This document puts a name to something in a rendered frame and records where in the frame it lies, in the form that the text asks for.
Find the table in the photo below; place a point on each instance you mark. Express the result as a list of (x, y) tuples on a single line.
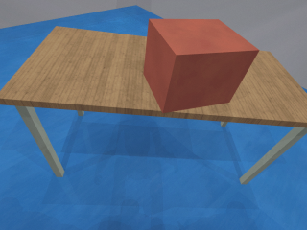
[(95, 71)]

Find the carton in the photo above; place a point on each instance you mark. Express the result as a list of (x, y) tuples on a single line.
[(191, 63)]

